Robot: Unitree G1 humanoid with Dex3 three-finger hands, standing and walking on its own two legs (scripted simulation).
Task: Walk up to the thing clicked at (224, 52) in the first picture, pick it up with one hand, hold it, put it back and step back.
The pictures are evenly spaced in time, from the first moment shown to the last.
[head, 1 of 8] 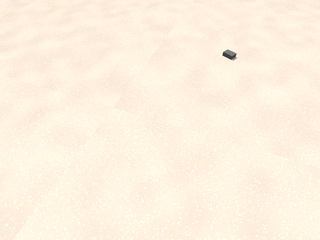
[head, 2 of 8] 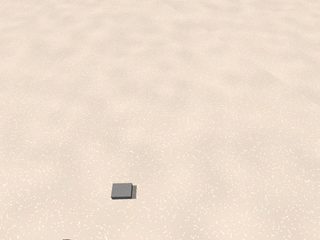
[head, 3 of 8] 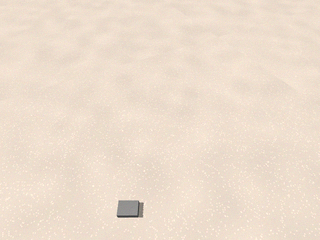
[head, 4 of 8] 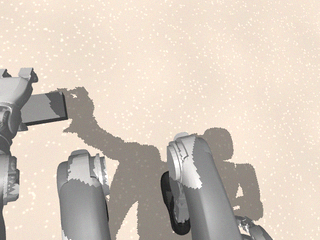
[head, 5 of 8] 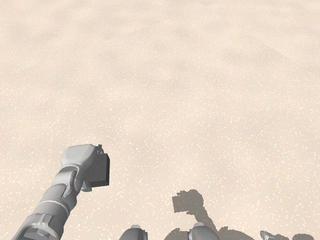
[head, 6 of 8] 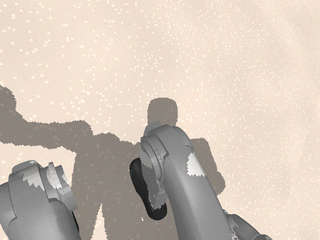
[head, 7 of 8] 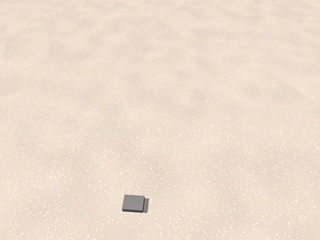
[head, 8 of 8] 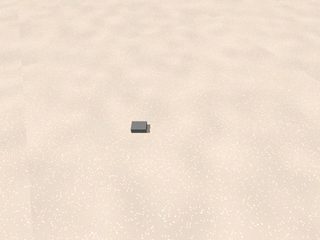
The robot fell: no
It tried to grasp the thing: yes
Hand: left
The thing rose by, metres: 0.69
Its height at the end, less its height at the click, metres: +0.00
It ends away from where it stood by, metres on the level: 0.01
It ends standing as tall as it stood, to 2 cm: yes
